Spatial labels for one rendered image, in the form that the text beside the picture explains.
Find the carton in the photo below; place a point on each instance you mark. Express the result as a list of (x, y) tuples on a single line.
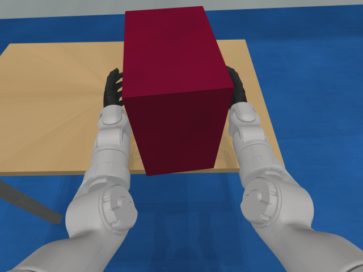
[(176, 88)]

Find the robot right forearm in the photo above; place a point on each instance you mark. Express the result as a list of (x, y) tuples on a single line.
[(252, 147)]

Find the right robot hand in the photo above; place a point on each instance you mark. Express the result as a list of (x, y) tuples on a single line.
[(239, 92)]

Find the table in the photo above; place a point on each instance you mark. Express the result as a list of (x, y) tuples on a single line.
[(51, 95)]

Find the robot left forearm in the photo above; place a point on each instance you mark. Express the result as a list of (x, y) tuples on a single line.
[(110, 155)]

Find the robot right upper arm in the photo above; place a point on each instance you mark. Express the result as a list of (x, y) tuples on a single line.
[(281, 213)]

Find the left robot hand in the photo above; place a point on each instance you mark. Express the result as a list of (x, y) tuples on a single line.
[(111, 94)]

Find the robot left upper arm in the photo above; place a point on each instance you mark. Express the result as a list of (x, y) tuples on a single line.
[(97, 223)]

